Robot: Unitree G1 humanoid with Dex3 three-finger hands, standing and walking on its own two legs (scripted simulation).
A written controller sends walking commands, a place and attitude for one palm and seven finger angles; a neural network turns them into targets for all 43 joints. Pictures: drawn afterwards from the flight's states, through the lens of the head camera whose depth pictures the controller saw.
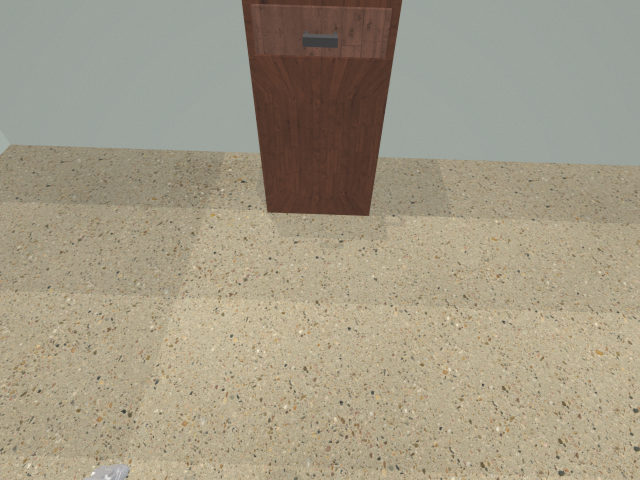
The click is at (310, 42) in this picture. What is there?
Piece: drawer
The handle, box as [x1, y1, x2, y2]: [302, 31, 337, 47]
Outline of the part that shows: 303,34 303,46 337,47 336,32 334,32 334,34 331,35 308,34 307,31 305,31 305,33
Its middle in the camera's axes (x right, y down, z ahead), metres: +0.00 -0.60 +1.16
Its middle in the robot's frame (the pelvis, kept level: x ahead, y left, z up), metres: +1.28 +0.07 +0.01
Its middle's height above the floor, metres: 0.78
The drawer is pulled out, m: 0.00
